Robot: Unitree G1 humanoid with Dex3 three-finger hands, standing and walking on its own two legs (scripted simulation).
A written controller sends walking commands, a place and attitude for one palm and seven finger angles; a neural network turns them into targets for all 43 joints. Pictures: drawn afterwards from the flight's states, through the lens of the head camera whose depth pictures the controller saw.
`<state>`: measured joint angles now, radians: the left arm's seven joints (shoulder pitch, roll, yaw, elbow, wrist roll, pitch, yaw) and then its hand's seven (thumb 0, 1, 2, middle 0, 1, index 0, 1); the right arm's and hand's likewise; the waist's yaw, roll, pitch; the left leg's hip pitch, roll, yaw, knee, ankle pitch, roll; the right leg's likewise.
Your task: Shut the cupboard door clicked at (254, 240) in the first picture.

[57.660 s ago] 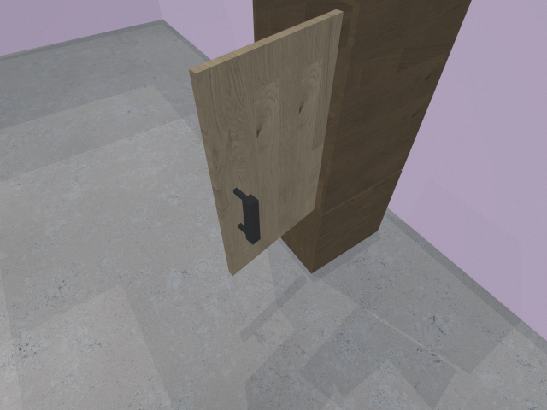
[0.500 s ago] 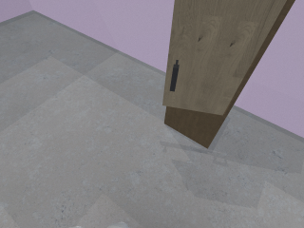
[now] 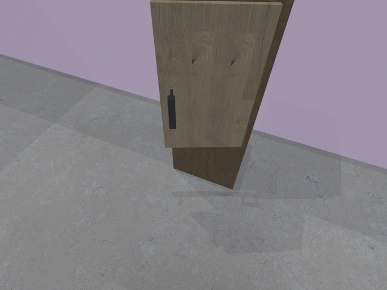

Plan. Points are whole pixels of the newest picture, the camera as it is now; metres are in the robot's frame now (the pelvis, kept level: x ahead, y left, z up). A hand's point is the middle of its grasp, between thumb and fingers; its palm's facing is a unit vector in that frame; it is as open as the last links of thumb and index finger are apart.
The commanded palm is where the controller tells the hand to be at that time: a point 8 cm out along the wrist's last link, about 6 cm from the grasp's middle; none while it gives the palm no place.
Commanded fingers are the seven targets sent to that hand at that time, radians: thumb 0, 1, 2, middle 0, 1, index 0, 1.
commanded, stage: take the last steps up to it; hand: left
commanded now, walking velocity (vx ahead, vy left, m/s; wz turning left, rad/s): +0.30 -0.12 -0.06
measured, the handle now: (172, 109) +0.71 +0.08 -0.10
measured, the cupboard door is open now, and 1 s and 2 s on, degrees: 24 24 24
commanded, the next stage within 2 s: come to a stop and stand still in 0.48 s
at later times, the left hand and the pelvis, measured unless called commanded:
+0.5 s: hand out of the picture +0.16 +0.15 -0.19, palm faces +0.00 -0.99 -0.11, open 7.3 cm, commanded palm none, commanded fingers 0.00 0.90 0.90 -0.20 -0.30 -0.20 -0.30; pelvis +0.15 -0.02 -0.01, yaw -1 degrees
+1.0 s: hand (150, 223) +0.32 +0.12 -0.17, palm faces +0.01 -0.98 -0.22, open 7.3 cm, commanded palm none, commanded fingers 0.00 0.90 0.90 -0.20 -0.30 -0.20 -0.30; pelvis +0.22 -0.06 -0.01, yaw +0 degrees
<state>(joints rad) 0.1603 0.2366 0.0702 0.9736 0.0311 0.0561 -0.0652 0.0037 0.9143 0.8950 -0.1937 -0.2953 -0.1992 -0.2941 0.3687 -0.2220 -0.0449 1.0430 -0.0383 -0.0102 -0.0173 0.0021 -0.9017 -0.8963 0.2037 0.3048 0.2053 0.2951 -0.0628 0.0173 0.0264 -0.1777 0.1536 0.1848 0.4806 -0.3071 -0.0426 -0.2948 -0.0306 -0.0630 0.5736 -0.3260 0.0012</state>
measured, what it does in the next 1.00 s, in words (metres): walks ahead: right foot, then left foot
